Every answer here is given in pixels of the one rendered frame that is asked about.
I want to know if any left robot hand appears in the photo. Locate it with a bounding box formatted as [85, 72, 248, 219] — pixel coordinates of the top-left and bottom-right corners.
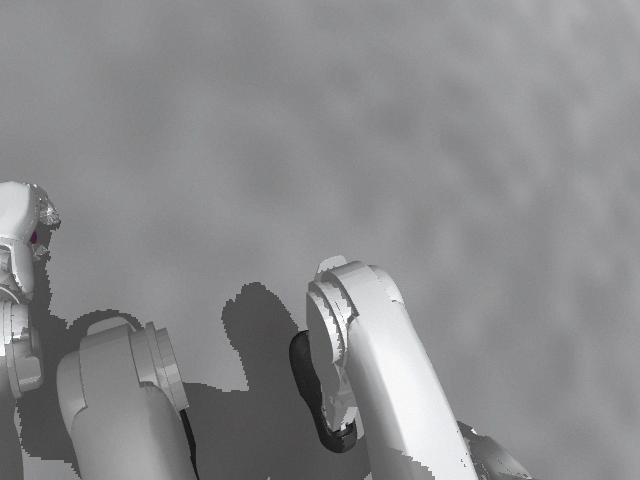
[0, 181, 59, 262]

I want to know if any right robot hand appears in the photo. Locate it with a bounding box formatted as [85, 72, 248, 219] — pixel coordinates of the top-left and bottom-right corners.
[457, 421, 533, 480]

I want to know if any left robot foot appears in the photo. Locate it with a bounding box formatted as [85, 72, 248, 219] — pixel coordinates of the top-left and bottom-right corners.
[179, 409, 200, 480]

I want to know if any left robot arm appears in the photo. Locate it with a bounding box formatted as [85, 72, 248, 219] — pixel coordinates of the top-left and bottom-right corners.
[0, 238, 44, 480]

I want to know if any right robot foot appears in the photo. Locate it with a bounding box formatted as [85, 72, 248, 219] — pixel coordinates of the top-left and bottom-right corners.
[289, 330, 357, 453]

